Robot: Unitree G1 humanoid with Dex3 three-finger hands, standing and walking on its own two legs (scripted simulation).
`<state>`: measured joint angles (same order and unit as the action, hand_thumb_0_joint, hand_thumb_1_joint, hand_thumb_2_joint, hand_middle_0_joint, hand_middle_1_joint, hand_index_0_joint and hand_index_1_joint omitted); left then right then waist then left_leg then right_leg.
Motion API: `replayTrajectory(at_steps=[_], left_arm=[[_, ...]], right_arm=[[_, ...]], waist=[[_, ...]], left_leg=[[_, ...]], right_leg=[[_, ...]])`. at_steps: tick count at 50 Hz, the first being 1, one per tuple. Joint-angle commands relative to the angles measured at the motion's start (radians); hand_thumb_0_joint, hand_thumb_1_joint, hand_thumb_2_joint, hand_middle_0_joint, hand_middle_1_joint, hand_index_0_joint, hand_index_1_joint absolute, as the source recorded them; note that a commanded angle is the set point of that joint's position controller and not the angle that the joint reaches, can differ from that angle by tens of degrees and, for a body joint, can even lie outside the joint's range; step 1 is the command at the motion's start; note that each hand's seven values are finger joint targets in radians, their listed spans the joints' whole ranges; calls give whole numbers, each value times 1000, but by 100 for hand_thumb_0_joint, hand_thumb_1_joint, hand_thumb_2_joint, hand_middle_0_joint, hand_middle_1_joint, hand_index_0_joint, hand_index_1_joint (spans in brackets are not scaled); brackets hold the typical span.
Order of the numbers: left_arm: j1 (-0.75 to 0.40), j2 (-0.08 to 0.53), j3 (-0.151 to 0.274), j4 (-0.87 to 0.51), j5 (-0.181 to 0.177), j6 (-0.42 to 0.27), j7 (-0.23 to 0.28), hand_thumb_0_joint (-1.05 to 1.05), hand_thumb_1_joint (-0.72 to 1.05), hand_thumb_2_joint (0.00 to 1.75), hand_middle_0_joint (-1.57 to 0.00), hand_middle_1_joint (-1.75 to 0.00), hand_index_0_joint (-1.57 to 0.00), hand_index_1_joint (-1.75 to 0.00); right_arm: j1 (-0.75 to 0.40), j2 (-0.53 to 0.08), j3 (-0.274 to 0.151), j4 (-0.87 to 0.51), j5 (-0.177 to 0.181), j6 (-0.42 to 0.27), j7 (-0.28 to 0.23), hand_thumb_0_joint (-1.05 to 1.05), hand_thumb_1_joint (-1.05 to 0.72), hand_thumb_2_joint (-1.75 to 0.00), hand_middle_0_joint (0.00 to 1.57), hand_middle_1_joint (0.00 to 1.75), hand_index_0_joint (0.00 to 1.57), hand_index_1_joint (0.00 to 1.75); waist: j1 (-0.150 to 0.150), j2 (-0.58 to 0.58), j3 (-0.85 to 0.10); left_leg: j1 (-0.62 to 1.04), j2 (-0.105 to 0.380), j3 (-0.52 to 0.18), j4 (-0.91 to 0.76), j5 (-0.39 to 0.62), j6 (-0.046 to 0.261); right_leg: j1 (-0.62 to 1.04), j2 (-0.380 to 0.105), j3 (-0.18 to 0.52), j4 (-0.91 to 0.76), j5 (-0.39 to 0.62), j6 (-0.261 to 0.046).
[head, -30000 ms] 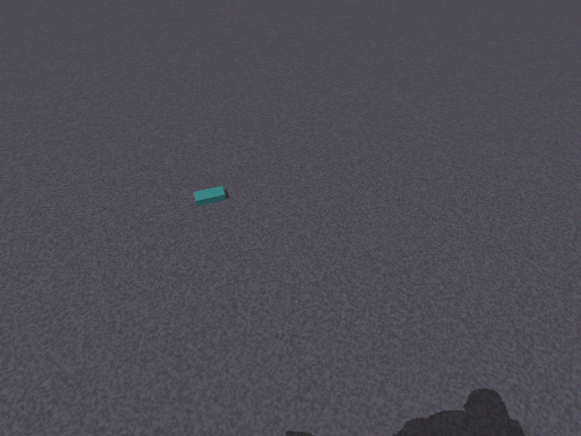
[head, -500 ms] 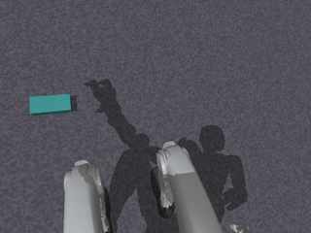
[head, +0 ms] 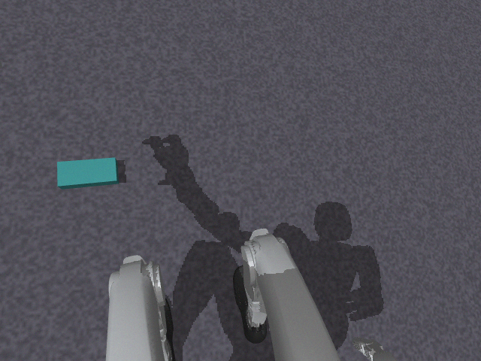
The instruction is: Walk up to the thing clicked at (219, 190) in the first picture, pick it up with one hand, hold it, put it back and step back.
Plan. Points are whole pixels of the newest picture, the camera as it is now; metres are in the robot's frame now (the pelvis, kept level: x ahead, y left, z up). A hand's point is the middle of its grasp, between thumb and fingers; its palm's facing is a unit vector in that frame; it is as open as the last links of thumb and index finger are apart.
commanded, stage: go down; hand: left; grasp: from above
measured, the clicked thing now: (89, 173) +0.57 +0.26 -0.48
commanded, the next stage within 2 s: approach in 0.78 s
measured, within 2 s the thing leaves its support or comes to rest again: neither
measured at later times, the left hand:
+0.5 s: hand out of the picture +0.53 +0.32 -0.03, palm faces -0.46 -0.05 -0.89, open 14.1 cm
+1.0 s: hand out of the picture +0.53 +0.32 -0.03, palm faces -0.47 -0.04 -0.88, open 14.1 cm
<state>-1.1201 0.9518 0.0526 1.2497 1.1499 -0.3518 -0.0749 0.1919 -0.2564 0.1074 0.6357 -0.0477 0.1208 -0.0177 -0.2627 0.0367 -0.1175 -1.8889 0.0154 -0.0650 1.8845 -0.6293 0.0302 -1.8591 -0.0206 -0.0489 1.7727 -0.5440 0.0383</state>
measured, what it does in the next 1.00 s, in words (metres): stands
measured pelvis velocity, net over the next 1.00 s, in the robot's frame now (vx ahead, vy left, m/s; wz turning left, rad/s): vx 0.01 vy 0.00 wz -0.01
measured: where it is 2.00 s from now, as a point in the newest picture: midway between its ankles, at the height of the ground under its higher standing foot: (208, 333)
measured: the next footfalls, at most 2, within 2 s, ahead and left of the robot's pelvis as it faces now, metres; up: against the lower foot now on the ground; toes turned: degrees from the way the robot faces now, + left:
none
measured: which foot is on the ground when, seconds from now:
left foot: down 0.00-1.00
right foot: down 0.00-1.00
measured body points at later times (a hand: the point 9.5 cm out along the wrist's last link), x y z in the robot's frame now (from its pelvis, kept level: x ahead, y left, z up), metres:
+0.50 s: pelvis +0.00 +0.01 +0.02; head +0.23 +0.06 +0.41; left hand +0.55 +0.32 +0.02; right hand +0.03 -0.26 -0.09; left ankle +0.08 +0.11 -0.46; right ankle +0.11 -0.14 -0.46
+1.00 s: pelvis +0.01 +0.00 +0.02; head +0.24 +0.05 +0.41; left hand +0.55 +0.32 +0.02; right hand +0.04 -0.26 -0.09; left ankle +0.08 +0.11 -0.46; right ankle +0.11 -0.14 -0.46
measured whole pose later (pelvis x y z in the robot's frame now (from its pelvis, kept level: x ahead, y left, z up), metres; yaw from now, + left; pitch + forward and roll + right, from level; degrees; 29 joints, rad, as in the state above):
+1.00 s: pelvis +0.01 +0.00 +0.02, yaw +0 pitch +36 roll -7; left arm -1.11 0.96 0.05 1.27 1.15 -0.35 -0.06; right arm 0.21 -0.24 0.11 0.65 -0.04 0.13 -0.01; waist -0.26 0.03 -0.12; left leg -1.82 0.03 -0.06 1.81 -0.63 0.03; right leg -1.79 -0.01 -0.05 1.70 -0.54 0.04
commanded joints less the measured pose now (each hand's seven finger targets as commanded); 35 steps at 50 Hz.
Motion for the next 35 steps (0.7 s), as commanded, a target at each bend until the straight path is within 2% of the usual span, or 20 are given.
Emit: replayTrajectory(at_steps=[1,3,6,8,9,10,11,14,18,19,23,25,27,28,29,32,33,34,35], left_arm=[[-372,297,59,-170,-20,9,36,0,-53,96,-7,-106,-8,-104],[-391,327,74,-191,-14,8,40,0,-53,96,-6,-106,-8,-105],[-380,305,69,-199,-30,10,36,0,-55,98,-6,-106,-7,-105],[-375,337,86,-204,-25,12,36,0,-55,98,-6,-106,-7,-105],[-374,320,76,-209,-31,11,33,0,-56,98,-6,-106,-7,-105],[-349,301,69,-195,-32,12,30,0,-54,97,-6,-107,-7,-105],[-355,309,73,-198,-29,15,29,0,-56,98,-6,-106,-7,-106],[-366,322,77,-205,-32,20,33,0,-55,97,-6,-106,-7,-105],[-360,296,59,-185,-29,20,30,0,-55,97,-6,-107,-7,-105],[-366,310,66,-185,-26,20,32,0,-55,97,-6,-105,-7,-104],[-384,293,53,-156,-26,15,33,0,-55,98,-6,-106,-7,-105],[-397,309,58,-159,-23,12,37,0,-56,98,-6,-106,-7,-105],[-383,312,59,-137,-17,11,38,0,-55,98,-6,-105,-7,-104],[-392,301,48,-143,-12,7,38,0,-55,98,-6,-106,-7,-105],[-384,313,57,-143,-11,6,39,0,-55,98,-7,-105,-8,-104],[-388,319,60,-157,-8,7,38,0,-54,97,-7,-104,-8,-104],[-368,330,66,-149,-10,9,38,0,-55,98,-7,-105,-8,-105],[-387,337,73,-176,-10,7,37,0,-55,97,-7,-105,-8,-104],[-363,328,68,-156,-11,8,36,0,-54,96,-8,-105,-9,-104]], right_arm=[[199,-221,-73,-22,5,-3,-17,0,-92,-90,20,30,20,30],[205,-223,-75,-20,6,-2,-18,0,-92,-90,20,30,20,30],[213,-215,-74,-16,5,-4,-17,0,-92,-90,20,30,20,30],[217,-222,-78,-13,6,-4,-18,0,-92,-90,20,30,20,30],[217,-219,-75,-11,3,-2,-17,0,-92,-90,20,30,20,30],[224,-218,-77,-15,4,-1,-15,0,-92,-90,20,30,20,30],[223,-221,-78,-12,4,2,-14,0,-92,-90,20,30,20,30],[226,-218,-74,-11,5,6,-12,0,-92,-90,20,30,20,30],[224,-218,-72,-11,7,8,-12,0,-92,-90,20,30,20,30],[219,-223,-74,-8,8,8,-13,0,-92,-90,20,30,20,30],[210,-214,-66,-5,8,5,-16,0,-92,-90,20,30,20,30],[202,-216,-64,-5,10,2,-18,0,-92,-90,20,30,20,30],[201,-221,-65,-2,9,0,-20,0,-92,-90,20,30,20,30],[202,-214,-60,-6,8,1,-19,0,-92,-90,20,30,20,30],[202,-218,-62,-6,9,0,-20,0,-92,-90,20,30,20,30],[213,-219,-65,-10,9,1,-20,0,-92,-90,20,30,20,30],[210,-220,-64,-7,7,4,-19,0,-92,-91,20,30,20,30],[221,-222,-67,-9,4,5,-18,0,-92,-91,20,30,20,30],[222,-219,-68,-11,5,5,-17,0,-92,-91,20,30,20,30]], waist=[[-3,293,-639],[0,304,-672],[-8,298,-683],[10,311,-708],[-1,332,-695],[2,313,-698],[4,310,-697],[7,321,-697],[-1,324,-665],[4,323,-659],[-17,299,-611],[-13,306,-591],[-9,294,-606],[-18,317,-604],[-8,307,-614],[-7,316,-654],[4,325,-657],[0,335,-685],[2,323,-690]], left_leg=[[519,-5,-13,-284,113,1],[543,-4,-15,-282,145,-2],[553,-6,-6,-268,194,2],[594,-4,-15,-274,234,-3],[595,-1,-16,-273,260,-7],[604,0,-20,-281,261,-7],[623,3,-26,-281,285,-9],[616,2,-19,-290,279,-8],[626,7,-33,-312,255,-12],[633,10,-43,-322,239,-14],[584,5,-28,-320,177,-7],[580,7,-34,-337,137,-8],[602,9,-43,-337,143,-10],[591,7,-32,-333,147,-9],[600,6,-35,-339,147,-10],[633,6,-34,-335,195,-11],[647,7,-33,-324,246,-14],[671,9,-33,-316,283,-14],[665,7,-28,-315,283,-11]], right_leg=[[322,38,-27,-180,93,-80],[322,38,-26,-177,111,-81],[342,37,-20,-190,143,-78],[331,36,-21,-185,160,-82],[323,37,-23,-182,172,-82],[338,39,-26,-185,172,-83],[327,40,-27,-187,180,-83],[347,41,-25,-199,179,-84],[329,43,-30,-205,158,-86],[318,43,-32,-202,147,-86],[330,43,-26,-222,123,-83],[321,41,-26,-224,103,-82],[316,41,-30,-220,104,-81],[323,43,-27,-221,107,-83],[330,41,-27,-222,108,-83],[337,43,-25,-223,130,-84],[328,43,-24,-217,153,-85],[324,44,-24,-217,170,-85],[341,47,-24,-220,173,-85]])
